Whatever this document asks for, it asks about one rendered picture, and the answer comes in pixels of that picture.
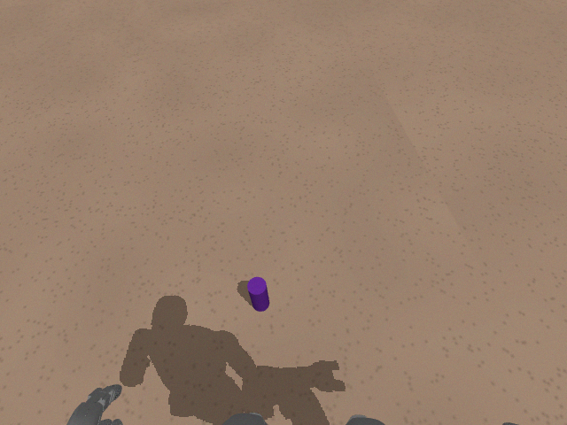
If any left robot hand can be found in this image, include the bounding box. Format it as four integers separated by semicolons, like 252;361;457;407
67;384;123;425

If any can can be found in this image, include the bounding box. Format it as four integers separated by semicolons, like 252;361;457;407
247;277;269;312

